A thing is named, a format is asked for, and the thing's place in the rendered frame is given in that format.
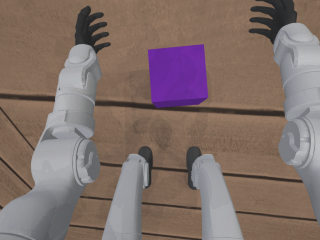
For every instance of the robot left shin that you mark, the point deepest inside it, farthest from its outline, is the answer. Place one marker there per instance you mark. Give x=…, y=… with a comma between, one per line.
x=134, y=156

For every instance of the carton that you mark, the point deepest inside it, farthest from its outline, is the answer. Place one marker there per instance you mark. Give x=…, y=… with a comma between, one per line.
x=178, y=76

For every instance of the right robot upper arm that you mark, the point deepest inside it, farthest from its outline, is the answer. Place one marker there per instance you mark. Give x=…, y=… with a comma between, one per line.
x=299, y=146

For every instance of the robot right forearm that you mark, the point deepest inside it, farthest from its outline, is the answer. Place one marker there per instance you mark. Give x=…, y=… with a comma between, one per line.
x=297, y=52

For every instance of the left robot upper arm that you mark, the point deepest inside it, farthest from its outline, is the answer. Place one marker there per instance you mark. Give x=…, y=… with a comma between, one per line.
x=61, y=170

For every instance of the robot right foot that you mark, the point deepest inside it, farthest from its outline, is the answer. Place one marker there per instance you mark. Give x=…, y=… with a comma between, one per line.
x=192, y=154

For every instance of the robot left forearm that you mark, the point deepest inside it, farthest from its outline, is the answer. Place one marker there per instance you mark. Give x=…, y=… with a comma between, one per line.
x=75, y=98

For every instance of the left robot hand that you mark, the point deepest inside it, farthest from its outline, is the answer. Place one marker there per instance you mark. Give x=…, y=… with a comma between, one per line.
x=84, y=31

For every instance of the right robot hand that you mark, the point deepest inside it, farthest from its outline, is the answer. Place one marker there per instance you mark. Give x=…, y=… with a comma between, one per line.
x=283, y=14

